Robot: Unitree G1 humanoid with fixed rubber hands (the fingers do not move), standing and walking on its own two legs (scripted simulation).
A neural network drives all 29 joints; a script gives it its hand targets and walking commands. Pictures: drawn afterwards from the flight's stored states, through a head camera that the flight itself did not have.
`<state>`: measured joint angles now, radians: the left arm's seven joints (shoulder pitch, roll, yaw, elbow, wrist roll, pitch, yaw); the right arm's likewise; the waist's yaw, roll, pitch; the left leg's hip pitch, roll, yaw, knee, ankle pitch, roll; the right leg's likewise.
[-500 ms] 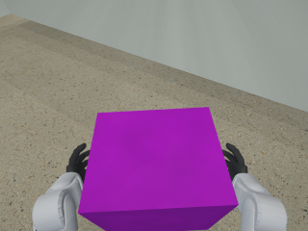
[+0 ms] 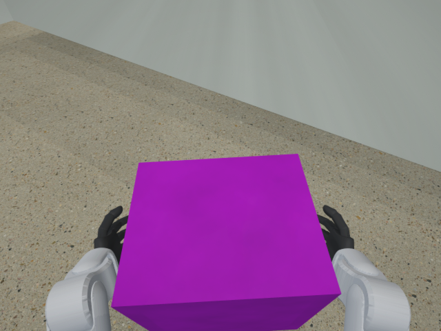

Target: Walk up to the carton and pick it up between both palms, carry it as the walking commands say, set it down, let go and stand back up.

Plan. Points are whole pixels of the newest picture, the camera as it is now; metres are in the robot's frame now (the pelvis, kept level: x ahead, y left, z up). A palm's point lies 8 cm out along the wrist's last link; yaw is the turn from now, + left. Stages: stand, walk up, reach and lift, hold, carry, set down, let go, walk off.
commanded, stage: carry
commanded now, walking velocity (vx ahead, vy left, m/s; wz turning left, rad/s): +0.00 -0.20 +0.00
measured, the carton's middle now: (223, 252) +0.25 +0.00 +0.02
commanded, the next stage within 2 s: none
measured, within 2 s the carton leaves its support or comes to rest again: neither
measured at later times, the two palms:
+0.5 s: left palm (111, 306) +0.15 +0.16 +0.06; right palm (365, 294) +0.16 -0.20 +0.08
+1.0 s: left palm out of the picture +0.11 +0.08 +0.07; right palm out of the picture +0.11 -0.29 +0.07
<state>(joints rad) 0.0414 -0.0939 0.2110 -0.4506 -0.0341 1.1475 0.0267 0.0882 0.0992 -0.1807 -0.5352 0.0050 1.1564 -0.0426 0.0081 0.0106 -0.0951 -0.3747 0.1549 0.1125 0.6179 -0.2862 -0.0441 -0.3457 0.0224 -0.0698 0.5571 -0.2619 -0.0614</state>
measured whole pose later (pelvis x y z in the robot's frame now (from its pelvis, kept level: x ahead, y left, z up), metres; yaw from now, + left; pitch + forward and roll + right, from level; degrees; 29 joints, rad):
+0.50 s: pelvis -0.07 -0.03 +0.00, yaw +2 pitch +4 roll -2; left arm 0.05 -0.09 0.21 -0.46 -0.03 1.15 0.03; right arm 0.09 0.10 -0.18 -0.54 0.01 1.15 -0.04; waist 0.00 0.00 -0.08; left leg -0.37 0.09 0.11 0.61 -0.30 0.00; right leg -0.54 0.03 -0.10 0.86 -0.38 -0.08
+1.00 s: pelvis -0.12 -0.11 +0.01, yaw +2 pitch +5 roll +2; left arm 0.04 -0.10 0.21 -0.46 -0.03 1.15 0.03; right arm 0.10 0.10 -0.18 -0.55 0.01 1.16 -0.04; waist 0.00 0.00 -0.08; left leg -0.46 0.08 0.11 0.93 -0.46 -0.04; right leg -0.41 0.03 -0.09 0.50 -0.18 -0.09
